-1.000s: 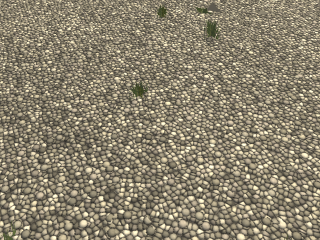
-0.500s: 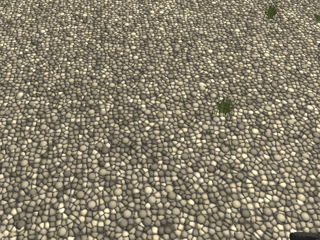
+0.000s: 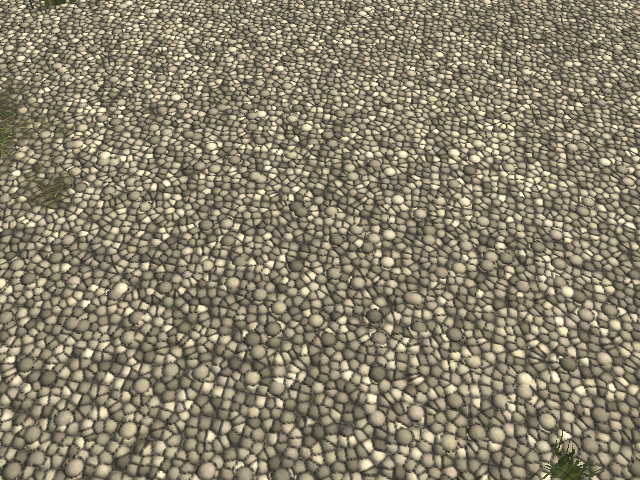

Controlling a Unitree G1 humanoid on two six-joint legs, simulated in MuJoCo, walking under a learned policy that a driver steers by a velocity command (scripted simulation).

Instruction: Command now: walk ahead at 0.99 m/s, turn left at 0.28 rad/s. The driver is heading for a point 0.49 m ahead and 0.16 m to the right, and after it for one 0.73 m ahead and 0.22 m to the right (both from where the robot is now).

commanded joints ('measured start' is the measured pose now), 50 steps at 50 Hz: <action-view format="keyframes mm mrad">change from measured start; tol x32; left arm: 1 226 80 27 35 30 1 -5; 19 468 -25 -32 62 -58 36 27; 50 -3 157 29 -123 14 130 38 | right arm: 1 -185 -66 -5 -164 -7 -49 15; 50 -225 -99 -37 -77 -30 64 -38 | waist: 1 83 -51 -36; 17 -199 -167 -212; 19 -113 372 -569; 26 60 93 27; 35 219 -29 -175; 37 -1 -487 -114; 50 12 -83 -204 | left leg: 1 -497 128 -25 27 60 11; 11 -135 97 79 -657 568 -107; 16 126 43 113 -725 326 -57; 19 831 534 -791 -924 -232 154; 23 254 400 -135 -900 723 90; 34 93 299 322 -705 890 -25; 35 11 269 322 -489 810 -55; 37 -382 2 238 154 -372 -162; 50 -254 117 56 -262 80 -192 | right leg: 1 450 -287 493 -323 -187 -192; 13 168 -230 279 -460 75 -163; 16 266 -201 239 -80 551 -92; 20 -448 -100 159 906 -277 7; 35 386 -12 -85 89 198 -102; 37 512 -261 466 -10 858 -307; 40 379 -342 646 -239 135 -303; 46 158 -244 343 -172 591 -246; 50 156 -213 311 -189 348 -223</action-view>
